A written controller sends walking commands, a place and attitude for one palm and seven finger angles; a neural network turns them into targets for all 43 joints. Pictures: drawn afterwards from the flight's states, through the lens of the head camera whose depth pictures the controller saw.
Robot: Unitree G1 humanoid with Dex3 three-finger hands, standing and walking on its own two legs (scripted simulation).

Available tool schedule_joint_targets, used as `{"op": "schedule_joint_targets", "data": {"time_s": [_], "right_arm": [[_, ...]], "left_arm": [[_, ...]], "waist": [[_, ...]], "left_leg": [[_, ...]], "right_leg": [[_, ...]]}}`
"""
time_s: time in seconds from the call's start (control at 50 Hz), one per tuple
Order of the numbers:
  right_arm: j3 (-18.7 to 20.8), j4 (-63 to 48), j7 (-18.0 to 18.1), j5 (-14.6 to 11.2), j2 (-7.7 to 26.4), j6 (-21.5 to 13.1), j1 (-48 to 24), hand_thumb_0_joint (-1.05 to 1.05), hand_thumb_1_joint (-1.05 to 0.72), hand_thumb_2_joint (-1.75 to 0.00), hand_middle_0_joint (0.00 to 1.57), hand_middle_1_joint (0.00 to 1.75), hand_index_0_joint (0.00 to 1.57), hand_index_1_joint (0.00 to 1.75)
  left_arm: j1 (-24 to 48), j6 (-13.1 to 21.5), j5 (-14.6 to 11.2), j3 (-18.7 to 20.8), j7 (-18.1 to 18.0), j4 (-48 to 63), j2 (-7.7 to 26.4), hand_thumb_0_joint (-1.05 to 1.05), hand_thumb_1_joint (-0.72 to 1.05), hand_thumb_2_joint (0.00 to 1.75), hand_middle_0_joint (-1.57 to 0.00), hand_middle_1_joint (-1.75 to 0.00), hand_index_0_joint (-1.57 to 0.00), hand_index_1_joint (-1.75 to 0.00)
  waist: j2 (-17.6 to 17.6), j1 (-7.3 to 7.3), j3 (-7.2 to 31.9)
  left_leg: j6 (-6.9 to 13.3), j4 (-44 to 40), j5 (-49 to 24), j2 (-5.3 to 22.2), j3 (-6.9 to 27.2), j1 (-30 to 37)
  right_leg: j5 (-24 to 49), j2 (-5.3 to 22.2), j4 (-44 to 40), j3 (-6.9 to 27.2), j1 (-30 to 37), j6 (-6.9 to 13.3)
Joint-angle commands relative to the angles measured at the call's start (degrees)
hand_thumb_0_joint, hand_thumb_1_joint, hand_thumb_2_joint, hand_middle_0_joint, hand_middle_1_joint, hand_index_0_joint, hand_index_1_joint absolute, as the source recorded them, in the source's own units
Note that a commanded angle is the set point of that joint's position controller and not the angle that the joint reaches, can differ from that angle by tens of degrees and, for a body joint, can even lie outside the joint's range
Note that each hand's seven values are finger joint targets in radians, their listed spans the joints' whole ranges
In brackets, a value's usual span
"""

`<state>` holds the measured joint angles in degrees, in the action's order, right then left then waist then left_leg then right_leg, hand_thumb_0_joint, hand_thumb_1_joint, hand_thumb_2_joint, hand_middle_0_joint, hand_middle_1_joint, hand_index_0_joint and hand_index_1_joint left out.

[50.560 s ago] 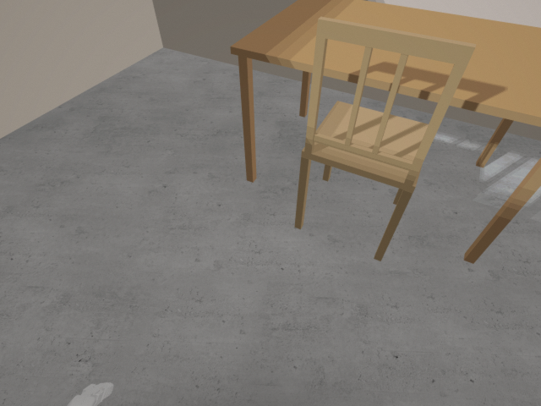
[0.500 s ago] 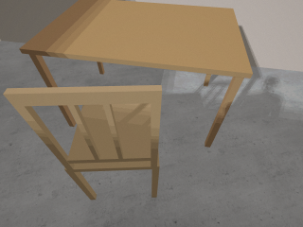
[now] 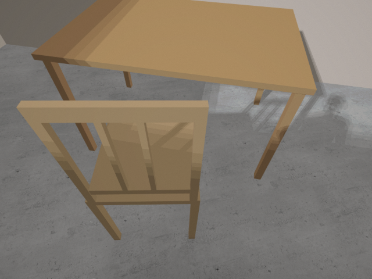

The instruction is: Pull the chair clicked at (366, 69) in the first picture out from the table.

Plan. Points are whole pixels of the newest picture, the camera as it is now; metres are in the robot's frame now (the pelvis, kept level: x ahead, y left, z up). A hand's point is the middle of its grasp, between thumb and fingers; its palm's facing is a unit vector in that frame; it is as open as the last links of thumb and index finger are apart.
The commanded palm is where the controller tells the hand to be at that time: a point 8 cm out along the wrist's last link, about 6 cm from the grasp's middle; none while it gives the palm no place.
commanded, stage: raise the hand toward the chair's back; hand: left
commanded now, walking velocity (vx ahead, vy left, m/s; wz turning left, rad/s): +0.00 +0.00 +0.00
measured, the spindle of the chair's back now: (114, 160) +0.41 +0.24 -0.06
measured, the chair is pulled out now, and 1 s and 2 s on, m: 0.30 0.30 0.30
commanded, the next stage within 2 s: none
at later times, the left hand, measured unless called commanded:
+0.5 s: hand (100, 276) +0.13 +0.19 -0.06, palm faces +0.20 -0.98 -0.07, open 10.6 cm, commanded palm +0.13 +0.23 -0.06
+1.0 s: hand (108, 252) +0.18 +0.19 -0.06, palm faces +0.04 -1.00 -0.06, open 14.9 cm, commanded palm +0.15 +0.25 -0.05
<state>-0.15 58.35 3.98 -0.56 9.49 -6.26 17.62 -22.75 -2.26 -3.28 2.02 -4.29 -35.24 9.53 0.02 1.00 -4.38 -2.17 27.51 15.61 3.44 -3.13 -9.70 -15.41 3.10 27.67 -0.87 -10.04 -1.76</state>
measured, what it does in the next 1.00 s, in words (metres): lowers itself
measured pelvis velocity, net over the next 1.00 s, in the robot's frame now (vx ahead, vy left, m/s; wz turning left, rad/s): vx -0.04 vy -0.01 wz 0.05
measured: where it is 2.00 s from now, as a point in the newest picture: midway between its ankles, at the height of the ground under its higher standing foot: outside the picture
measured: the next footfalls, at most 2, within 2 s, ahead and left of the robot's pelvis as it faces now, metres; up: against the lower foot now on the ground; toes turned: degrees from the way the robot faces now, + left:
none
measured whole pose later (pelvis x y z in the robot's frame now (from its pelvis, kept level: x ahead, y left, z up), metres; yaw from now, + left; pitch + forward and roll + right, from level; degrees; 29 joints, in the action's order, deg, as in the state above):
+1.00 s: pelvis -0.04 -0.01 -0.10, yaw +3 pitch +16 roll -2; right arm 2.1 33.4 4.6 -1.7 14.6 -14.5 11.5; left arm -21.7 20.0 -13.0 8.7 12.9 2.8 13.0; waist 1.0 -0.7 7.1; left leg -2.5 71.1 30.6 3.6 3.6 -56.4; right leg -31.2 3.8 69.1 -4.1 -53.4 -1.4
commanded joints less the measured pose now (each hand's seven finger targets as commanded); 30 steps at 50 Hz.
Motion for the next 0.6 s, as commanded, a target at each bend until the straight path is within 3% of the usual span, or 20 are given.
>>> {"op": "schedule_joint_targets", "data": {"time_s": [0.0, 0.02, 0.04, 0.06, 0.08, 0.1, 0.12, 0.14, 0.18, 0.2, 0.22, 0.28, 0.3, 0.32, 0.36, 0.4, 0.42, 0.48, 0.52, 0.58], "right_arm": [[1.3, -16.3, 0.4, -1.9, 11.3, -12.2, -6.9, 0.0, -0.9, -0.9, 0.2, 0.3, 0.2, 0.3], [2.1, -17.0, 0.8, -1.5, 11.2, -12.7, -7.5, 0.0, -0.9, -0.9, 0.2, 0.3, 0.2, 0.3], [3.1, -18.2, 0.2, -0.7, 12.7, -13.1, -6.6, 0.0, -0.9, -0.9, 0.2, 0.3, 0.2, 0.3], [3.6, -20.0, -0.4, -0.2, 12.5, -13.6, -6.8, 0.0, -0.9, -0.9, 0.2, 0.3, 0.2, 0.3], [3.9, -21.6, -1.2, 0.2, 12.3, -13.9, -7.8, 0.0, -0.9, -0.9, 0.2, 0.3, 0.2, 0.3], [4.2, -23.1, -2.1, 0.6, 11.9, -14.3, -9.2, 0.0, -0.9, -0.9, 0.2, 0.3, 0.2, 0.3], [4.6, -24.7, -3.3, 0.6, 11.4, -14.5, -9.5, 0.0, -0.9, -0.9, 0.2, 0.3, 0.2, 0.3], [4.7, -26.4, -4.3, 0.8, 11.4, -14.5, -10.6, 0.0, -0.9, -0.9, 0.2, 0.3, 0.2, 0.3], [5.2, -29.5, -5.6, 1.0, 11.6, -14.4, -12.2, 0.0, -0.9, -0.9, 0.2, 0.3, 0.2, 0.3], [5.5, -31.4, -6.0, 0.9, 11.6, -13.9, -12.5, 0.0, -0.9, -0.9, 0.2, 0.3, 0.2, 0.3], [5.6, -32.3, -6.1, 0.5, 11.5, -12.7, -12.7, 0.0, -0.9, -0.9, 0.2, 0.3, 0.2, 0.3], [5.4, -38.5, -5.0, -0.1, 11.1, -11.8, -14.5, 0.0, -0.9, -0.9, 0.2, 0.3, 0.2, 0.3], [5.3, -39.1, -4.3, 0.0, 10.7, -11.8, -13.7, 0.0, -0.9, -0.9, 0.2, 0.3, 0.2, 0.3], [5.3, -38.9, -3.6, 0.0, 10.8, -11.6, -12.7, 0.0, -0.9, -0.9, 0.2, 0.3, 0.2, 0.3], [4.9, -38.3, -2.3, 0.4, 10.2, -11.7, -10.4, 0.0, -0.9, -0.9, 0.2, 0.3, 0.2, 0.3], [4.0, -36.2, -1.4, 0.6, 10.1, -12.2, -9.4, 0.0, -0.9, -0.9, 0.2, 0.3, 0.2, 0.3], [3.6, -35.2, -1.0, 0.5, 10.6, -12.3, -9.1, 0.0, -0.9, -0.9, 0.2, 0.3, 0.2, 0.3], [2.9, -33.9, 0.3, -0.3, 11.3, -12.9, -9.4, 0.0, -0.9, -0.9, 0.2, 0.3, 0.2, 0.3], [3.0, -34.0, 0.9, -1.1, 11.3, -12.1, -9.7, 0.0, -0.9, -0.9, 0.2, 0.3, 0.2, 0.3], [3.1, -36.6, 1.4, -1.8, 11.2, -10.4, -11.9, 0.0, -0.9, -0.9, 0.2, 0.3, 0.2, 0.3]], "left_arm": [[8.4, 6.9, -4.8, -4.6, -1.9, 39.2, -0.6, 0.0, 0.78, 0.85, -0.19, -0.28, -0.19, -0.28], [7.5, 8.8, -4.9, -3.3, -1.1, 32.7, -1.3, 0.0, 0.76, 0.84, -0.19, -0.28, -0.19, -0.28], [9.2, 12.1, -4.8, -0.9, -0.1, 29.8, 0.4, 0.0, 0.74, 0.83, -0.18, -0.27, -0.18, -0.27], [5.4, 15.6, -5.1, -1.6, 1.6, 25.7, -2.3, 0.0, 0.71, 0.82, -0.18, -0.27, -0.18, -0.27], [0.1, 19.6, -5.9, -0.3, 3.6, 22.3, -3.5, 0.0, 0.69, 0.81, -0.18, -0.27, -0.18, -0.27], [-3.5, 24.0, -6.9, 0.5, 6.2, 21.2, -4.2, 0.0, 0.67, 0.8, -0.18, -0.26, -0.18, -0.26], [-10.5, 27.9, -7.9, 3.7, 9.3, 19.6, -2.8, 0.0, 0.64, 0.79, -0.17, -0.26, -0.17, -0.26], [-12.2, 32.1, -9.4, 4.3, 12.8, 21.5, -2.8, 0.0, 0.62, 0.78, -0.17, -0.26, -0.17, -0.26], [-10.0, 39.3, -9.8, 8.0, 18.3, 23.0, 1.0, 0.0, 0.57, 0.76, -0.17, -0.25, -0.17, -0.25], [-10.0, 40.0, -9.0, 9.4, 18.9, 23.1, 2.7, 0.0, 0.55, 0.75, -0.16, -0.25, -0.16, -0.25], [-8.8, 39.0, -7.9, 11.7, 18.6, 22.8, 5.7, 0.0, 0.53, 0.74, -0.16, -0.24, -0.16, -0.24], [4.2, 37.1, -7.3, 8.4, 15.9, 40.3, 5.8, 0.0, 0.46, 0.71, -0.16, -0.23, -0.16, -0.23], [6.2, 37.1, -7.6, 8.5, 14.5, 46.2, 6.5, 0.0, 0.43, 0.7, -0.15, -0.23, -0.15, -0.23], [10.6, 37.4, -8.0, 9.0, 12.8, 53.8, 8.0, 0.0, 0.41, 0.69, -0.15, -0.22, -0.15, -0.22], [10.0, 38.4, -8.5, 7.4, 11.3, 62.4, 7.7, 0.0, 0.36, 0.67, -0.15, -0.22, -0.15, -0.22], [11.4, 38.8, -8.4, 4.8, 12.1, 63.8, 6.9, 0.0, 0.32, 0.65, -0.14, -0.21, -0.14, -0.21], [11.9, 38.2, -8.3, 3.2, 13.1, 62.1, 5.9, 0.0, 0.29, 0.64, -0.14, -0.2, -0.14, -0.2], [10.6, 33.0, -8.6, 0.6, 17.6, 53.8, 5.0, 0.0, 0.22, 0.61, -0.13, -0.19, -0.13, -0.19], [4.0, 25.8, -8.6, 2.8, 20.1, 43.9, 5.4, 0.0, 0.18, 0.59, -0.13, -0.19, -0.13, -0.19], [0.6, 17.2, -10.5, 8.4, 21.1, 44.2, 8.5, 0.0, 0.11, 0.56, -0.12, -0.18, -0.12, -0.18]], "waist": [[-0.2, -1.92, 10.3], [-7.8, -4.03, 3.9], [-13.1, -4.55, 0.8], [-15.6, -4.13, -0.5], [-17.0, -2.11, 0.5], [-17.1, -0.18, 3.0], [-12.3, 3.04, 6.3], [-8.9, 4.25, 9.9], [-2.5, 4.52, 15.1], [-1.5, 4.91, 16.9], [1.5, 5.38, 16.0], [4.5, 3.37, 20.3], [6.6, 2.83, 22.5], [5.5, 1.25, 25.9], [9.0, -0.17, 30.4], [9.2, -2.03, 28.9], [5.7, -3.71, 27.6], [2.8, -5.46, 21.7], [-0.7, -4.13, 20.0], [-2.9, -0.32, 24.7]], "left_leg": [[2.3, -1.0, -14.7, -1.3, 1.8, -1.0], [3.0, 0.5, -7.3, -1.8, 2.4, -5.2], [3.0, 2.6, -0.4, -2.8, 3.4, -10.9], [2.5, 5.2, 4.4, -3.1, 4.0, -15.9], [1.9, 7.9, 7.0, -3.4, 4.2, -20.3], [1.3, 10.7, 7.9, -3.5, 3.7, -23.6], [0.7, 12.4, 6.7, -3.9, 2.9, -24.8], [0.2, 15.3, 5.2, -4.2, 2.1, -26.3], [0.2, 22.5, 3.9, -4.6, 1.0, -31.0], [0.6, 24.8, 4.9, -4.8, 0.4, -33.8], [0.8, 25.6, 7.8, -4.9, 0.3, -36.6], [2.1, 28.0, 15.7, -4.7, 1.1, -38.9], [2.4, 28.5, 15.4, -4.3, 1.8, -37.4], [2.7, 29.8, 14.5, -3.7, 2.7, -36.3], [3.2, 32.7, 8.8, -3.5, 3.4, -32.5], [3.5, 34.9, 6.7, -3.0, 3.9, -33.5], [3.7, 35.7, 7.6, -2.5, 4.6, -34.7], [3.6, 36.7, 12.3, -2.5, 5.1, -39.9], [3.4, 35.5, 14.2, -2.9, 5.0, -42.4], [3.2, 32.8, 12.9, -4.0, 4.5, -41.9]], "right_leg": [[9.2, -1.1, 2.0, -5.4, -5.1, 2.1], [5.0, -1.4, 1.2, -6.0, -9.8, 1.6], [-1.6, -1.8, 1.6, -6.2, -15.9, 1.2], [-7.0, -2.0, 4.0, -6.7, -20.9, 1.3], [-10.3, -2.2, 7.0, -7.0, -23.7, 1.6], [-12.1, -2.1, 10.4, -6.8, -25.9, 1.9], [-10.7, -2.2, 13.7, -6.4, -25.0, 3.0], [-8.2, -1.9, 17.7, -6.0, -25.5, 3.5], [-4.3, -1.3, 25.2, -4.5, -29.0, 4.3], [-4.9, -1.2, 27.6, -4.0, -30.7, 4.2], [-8.0, -1.0, 28.2, -3.1, -32.3, 4.3], [-17.2, -1.0, 29.3, -1.2, -36.7, 3.8], [-16.7, -1.4, 29.7, -0.8, -36.7, 3.9], [-15.6, -1.8, 30.7, -0.7, -36.8, 3.6], [-11.1, -2.1, 31.1, -0.3, -36.3, 3.7], [-9.8, -2.4, 31.6, -0.6, -38.4, 3.7], [-10.8, -2.9, 31.7, -1.1, -40.0, 3.3], [-15.4, -3.0, 29.9, -1.0, -41.9, 2.8], [-18.1, -3.0, 28.0, -0.8, -40.5, 2.7], [-18.5, -1.9, 26.2, -0.5, -34.7, 2.3]]}}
